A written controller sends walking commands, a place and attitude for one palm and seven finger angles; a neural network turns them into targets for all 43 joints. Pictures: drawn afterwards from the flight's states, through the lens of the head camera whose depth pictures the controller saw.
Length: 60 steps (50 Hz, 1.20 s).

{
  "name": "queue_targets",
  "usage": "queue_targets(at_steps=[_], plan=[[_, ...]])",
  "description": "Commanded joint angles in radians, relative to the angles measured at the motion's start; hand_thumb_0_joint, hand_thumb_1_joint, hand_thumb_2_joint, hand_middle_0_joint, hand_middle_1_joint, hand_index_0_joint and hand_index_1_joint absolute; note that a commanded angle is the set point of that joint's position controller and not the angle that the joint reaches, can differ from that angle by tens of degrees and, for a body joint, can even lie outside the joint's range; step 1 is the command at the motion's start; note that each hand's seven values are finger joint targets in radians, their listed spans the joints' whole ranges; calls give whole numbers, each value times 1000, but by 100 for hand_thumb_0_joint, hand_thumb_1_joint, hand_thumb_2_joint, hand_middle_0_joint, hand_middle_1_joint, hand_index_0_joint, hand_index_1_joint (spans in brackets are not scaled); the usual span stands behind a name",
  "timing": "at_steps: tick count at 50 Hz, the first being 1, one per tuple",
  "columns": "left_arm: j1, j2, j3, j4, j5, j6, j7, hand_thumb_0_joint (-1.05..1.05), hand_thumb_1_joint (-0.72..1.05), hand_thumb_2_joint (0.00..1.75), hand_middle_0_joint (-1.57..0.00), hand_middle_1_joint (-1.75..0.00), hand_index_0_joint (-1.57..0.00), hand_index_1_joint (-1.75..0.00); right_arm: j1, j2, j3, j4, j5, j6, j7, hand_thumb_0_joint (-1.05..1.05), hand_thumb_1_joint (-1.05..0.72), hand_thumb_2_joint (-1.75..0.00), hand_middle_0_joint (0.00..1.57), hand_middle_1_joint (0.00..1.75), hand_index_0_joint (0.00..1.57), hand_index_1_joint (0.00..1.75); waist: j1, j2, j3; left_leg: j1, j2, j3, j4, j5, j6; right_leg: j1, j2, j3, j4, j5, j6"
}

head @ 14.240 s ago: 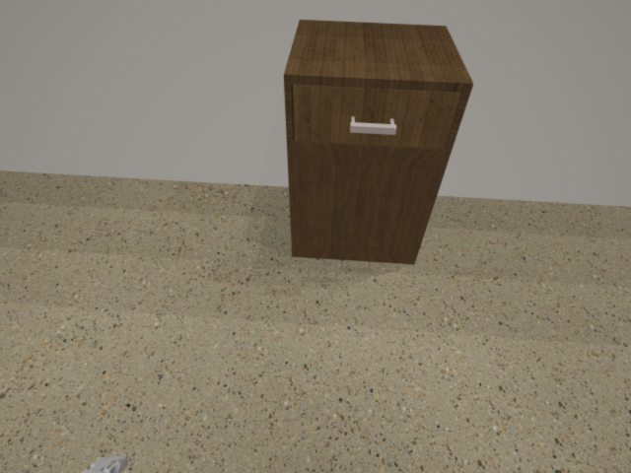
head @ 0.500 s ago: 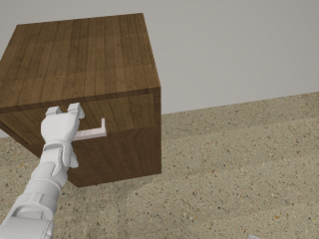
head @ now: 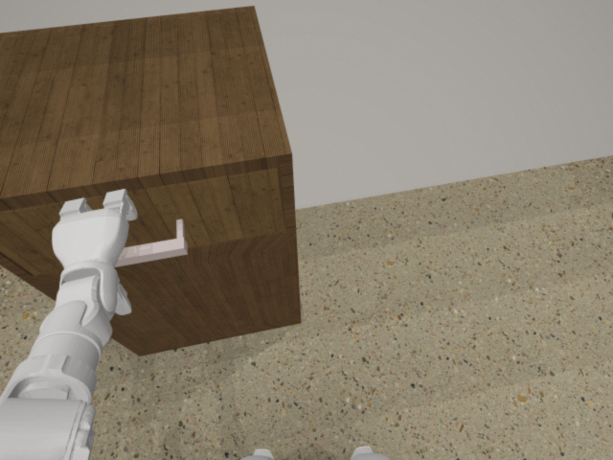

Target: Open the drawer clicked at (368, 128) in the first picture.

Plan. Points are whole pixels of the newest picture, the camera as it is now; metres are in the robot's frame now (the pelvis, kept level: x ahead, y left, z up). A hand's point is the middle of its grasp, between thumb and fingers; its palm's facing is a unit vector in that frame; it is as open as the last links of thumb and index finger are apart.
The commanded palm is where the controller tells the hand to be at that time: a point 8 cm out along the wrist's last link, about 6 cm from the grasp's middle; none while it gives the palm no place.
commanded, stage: move the hooked fingers above the handle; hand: left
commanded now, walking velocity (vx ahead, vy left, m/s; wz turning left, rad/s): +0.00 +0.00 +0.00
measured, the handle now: (145, 242) +0.45 +0.28 -0.07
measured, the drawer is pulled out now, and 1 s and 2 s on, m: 0.00 0.00 0.00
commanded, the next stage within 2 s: none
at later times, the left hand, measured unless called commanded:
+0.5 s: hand (98, 262) +0.39 +0.31 -0.01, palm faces -0.09 -0.02 -1.00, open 13.8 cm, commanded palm +0.38 +0.28 +0.04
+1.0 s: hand (98, 253) +0.40 +0.31 -0.01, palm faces -0.08 -0.02 -1.00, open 13.7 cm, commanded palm +0.38 +0.28 +0.05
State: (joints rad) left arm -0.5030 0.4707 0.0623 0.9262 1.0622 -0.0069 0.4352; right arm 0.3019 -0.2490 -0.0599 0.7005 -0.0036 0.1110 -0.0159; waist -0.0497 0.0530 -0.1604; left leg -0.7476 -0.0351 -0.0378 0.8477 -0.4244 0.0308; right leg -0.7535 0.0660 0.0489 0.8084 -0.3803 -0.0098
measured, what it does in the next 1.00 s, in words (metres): stands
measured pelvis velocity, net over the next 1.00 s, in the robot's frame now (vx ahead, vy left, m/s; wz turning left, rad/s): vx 0.00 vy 0.01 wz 0.00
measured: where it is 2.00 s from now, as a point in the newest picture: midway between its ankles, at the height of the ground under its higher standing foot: outside the picture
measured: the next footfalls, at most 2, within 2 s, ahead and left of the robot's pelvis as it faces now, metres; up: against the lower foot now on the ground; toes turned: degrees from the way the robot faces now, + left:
none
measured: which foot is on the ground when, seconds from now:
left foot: down 0.00-1.00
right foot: down 0.00-1.00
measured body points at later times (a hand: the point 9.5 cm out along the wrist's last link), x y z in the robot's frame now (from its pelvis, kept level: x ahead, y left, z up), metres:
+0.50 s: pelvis +0.00 +0.00 +0.00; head +0.09 +0.00 +0.44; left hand +0.39 +0.31 +0.04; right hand +0.07 -0.26 -0.13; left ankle -0.02 +0.10 -0.70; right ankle +0.00 -0.12 -0.70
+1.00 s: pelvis +0.00 +0.01 +0.00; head +0.08 +0.01 +0.44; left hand +0.40 +0.31 +0.05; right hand +0.07 -0.25 -0.13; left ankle -0.02 +0.10 -0.70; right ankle +0.00 -0.12 -0.70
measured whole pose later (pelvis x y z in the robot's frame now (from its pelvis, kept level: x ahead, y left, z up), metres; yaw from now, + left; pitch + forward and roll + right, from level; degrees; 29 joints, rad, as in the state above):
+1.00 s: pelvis +0.00 +0.01 +0.00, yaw +0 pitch +18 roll -2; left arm -0.54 0.49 0.03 0.95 1.04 0.02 0.39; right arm 0.29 -0.23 -0.04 0.69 0.00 0.11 -0.03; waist -0.05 0.05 -0.16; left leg -0.74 -0.04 -0.04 0.84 -0.42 0.04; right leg -0.74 0.06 0.05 0.78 -0.37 0.00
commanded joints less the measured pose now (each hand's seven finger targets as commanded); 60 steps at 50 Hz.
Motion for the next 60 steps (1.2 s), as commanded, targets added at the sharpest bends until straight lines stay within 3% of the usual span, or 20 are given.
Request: queue_targets(at_steps=[1, 3, 4, 10, 13, 17, 19, 24, 28, 30, 34, 35, 38, 42, 44, 50, 52, 57, 58, 60], plan=[[-349, 214, -2, -197, 3, -34, -1, 0, -50, 30, -30, -120, -30, -120, 68, -150, -56, -82, 2, -33, -23, 0, -90, -90, 20, 30, 20, 30, -26, -7, -345, 230, 9, 34, -87, 400, 21, 226, -14, -49, -94, 347, -28], [-375, 136, -64, -216, -3, -56, -12, 0, -50, 30, -30, -120, -30, -120, 66, -141, -57, -84, 2, -38, -24, 0, -90, -90, 20, 30, 20, 30, -43, 26, -322, 263, 12, 23, -88, 397, 16, 179, -13, -59, -100, 305, -33], [-367, 148, -48, -206, -1, -67, -9, 0, -50, 30, -30, -120, -30, -120, 72, -141, -59, -76, 1, -41, -23, 0, -90, -90, 20, 30, 20, 30, -37, 20, -310, 266, 15, 22, -88, 383, 17, 161, -12, -60, -102, 286, -33], [-346, 322, 112, -184, 29, -70, 57, 0, -50, 30, -30, -120, -30, -120, 57, -152, -46, -79, -10, -26, -13, 0, -90, -90, 20, 30, 20, 30, 18, 14, -341, 181, 2, 30, -68, 380, 16, 200, -13, -51, -55, 314, -39], [-343, 362, 148, -208, 41, -43, 97, 0, -50, 30, -30, -120, -30, -120, 32, -147, -39, -94, -17, -19, -5, 0, -90, -90, 20, 30, 20, 30, 48, 50, -373, 155, -10, 41, -64, 396, 12, 239, -15, -47, -37, 344, -41], [-302, 333, 114, -148, 27, 14, 89, 0, -50, 30, -30, -120, -30, -120, 37, -150, -44, -98, -9, -21, -3, 0, -90, -90, 20, 30, 20, 30, 30, 7, -377, 147, -10, 55, -64, 380, 15, 263, -13, -44, -55, 359, -29], [-336, 289, 64, -149, 10, 22, 54, 0, -50, 30, -30, -120, -30, -120, 48, -153, -50, -98, -1, -25, -9, 0, -90, -90, 20, 30, 20, 30, -3, -22, -395, 175, -3, 48, -70, 385, 17, 263, -13, -47, -65, 368, -23], [-399, 133, -83, -214, -30, -46, -45, 0, -50, 30, -30, -120, -30, -120, 73, -149, -58, -85, 5, -44, -28, 0, -90, -90, 20, 30, 20, 30, -60, -30, -354, 265, 14, 22, -74, 386, 21, 186, -13, -52, -99, 325, -21], [-461, 186, -35, -286, -3, -132, -31, 0, -50, 30, -30, -120, -30, -120, 83, -145, -57, -69, -9, -46, -39, 0, -90, -90, 20, 30, 20, 30, -46, 49, -344, 299, 21, -2, -58, 427, 11, 103, -12, -66, -71, 283, -36], [-429, 264, 49, -284, 26, -148, 18, 0, -50, 30, -30, -120, -30, -120, 79, -147, -52, -63, -17, -38, -30, 0, -90, -90, 20, 30, 20, 30, -9, 104, -370, 302, 22, -12, -42, 474, -3, 78, -6, -74, -36, 276, -45], [-347, 356, 165, -226, 46, -78, 120, 0, -50, 30, -30, -120, -30, -120, 54, -152, -39, -67, -31, -17, 3, 0, -90, -90, 20, 30, 20, 30, 49, 118, -385, 232, 11, -4, -32, 513, -23, 106, -1, -87, 11, 302, -51], [-339, 324, 139, -201, 45, -45, 133, 0, -50, 30, -30, -120, -30, -120, 50, -147, -40, -73, -30, -14, 8, 0, -90, -90, 20, 30, 20, 30, 41, 93, -379, 217, 9, 9, -30, 517, -20, 124, 1, -88, 8, 327, -49], [-335, 369, 164, -201, 33, 27, 146, 0, -50, 30, -30, -120, -30, -120, 34, -156, -37, -87, -26, -2, 11, 0, -90, -90, 20, 30, 20, 30, 49, 28, -427, 192, 2, 23, -44, 496, -9, 219, -1, -76, -2, 375, -40], [-377, 346, 106, -159, -1, 79, 99, 0, -50, 30, -30, -120, -30, -120, 34, -159, -37, -85, -6, -2, -8, 0, -90, -90, 20, 30, 20, 30, 8, -51, -394, 167, 0, 42, -77, 381, 12, 277, -11, -55, -61, 349, -21], [-402, 331, 78, -158, -17, 69, 54, 0, -50, 30, -30, -120, -30, -120, 41, -163, -37, -84, 1, -7, -19, 0, -90, -90, 20, 30, 20, 30, -6, -30, -400, 197, 4, 36, -92, 378, 15, 272, -15, -53, -75, 339, -21], [-357, 122, -88, -201, -16, -45, -58, 0, -50, 30, -30, -120, -30, -120, 72, -146, -52, -84, 3, -34, -35, 0, -90, -90, 20, 30, 20, 30, -39, 19, -335, 324, 27, 9, -92, 441, 10, 152, -7, -70, -104, 293, -29], [-347, 112, -92, -205, -12, -79, -65, 0, -50, 30, -30, -120, -30, -120, 77, -143, -51, -82, 0, -35, -34, 0, -90, -90, 20, 30, 20, 30, -35, 26, -295, 318, 30, -2, -90, 437, 4, 112, -5, -76, -101, 260, -34], [-379, 246, 43, -181, 26, -107, 24, 0, -50, 30, -30, -120, -30, -120, 71, -150, -45, -76, -9, -28, -19, 0, -90, -90, 20, 30, 20, 30, -4, 31, -263, 202, 16, 2, -73, 349, 5, 87, -5, -75, -61, 215, -46], [-413, 317, 103, -214, 34, -108, 51, 0, -50, 30, -30, -120, -30, -120, 65, -157, -43, -74, -13, -26, -15, 0, -90, -90, 20, 30, 20, 30, 17, 57, -295, 189, 13, 0, -66, 361, 1, 100, -8, -73, -39, 222, -51], [-422, 350, 135, -244, 59, -87, 108, 0, -50, 30, -30, -120, -30, -120, 52, -155, -41, -82, -23, -21, -7, 0, -90, -90, 20, 30, 20, 30, 31, 114, -376, 220, 10, 3, -44, 419, -8, 101, -4, -74, -6, 260, -52]])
